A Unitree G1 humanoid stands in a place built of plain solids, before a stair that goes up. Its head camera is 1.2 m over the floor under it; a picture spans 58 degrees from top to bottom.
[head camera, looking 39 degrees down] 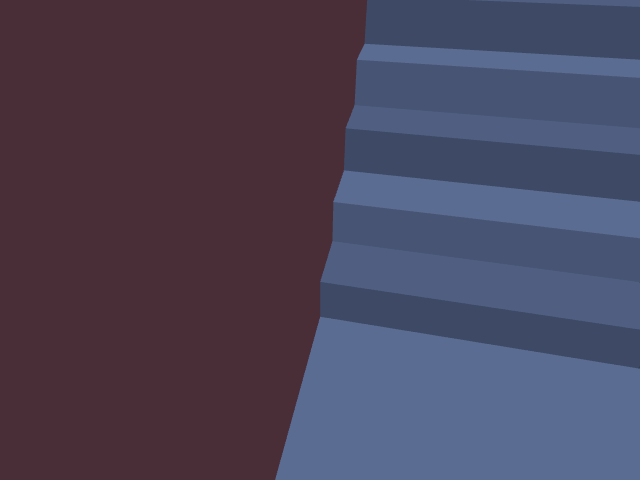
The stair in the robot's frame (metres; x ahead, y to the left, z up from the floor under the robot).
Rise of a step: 0.17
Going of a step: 0.22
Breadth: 1.10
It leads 12 degrees to the right of straight ahead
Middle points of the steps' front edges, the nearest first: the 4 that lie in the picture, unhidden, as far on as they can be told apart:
0.94 -0.49 0.18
1.15 -0.54 0.35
1.37 -0.58 0.53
1.59 -0.63 0.70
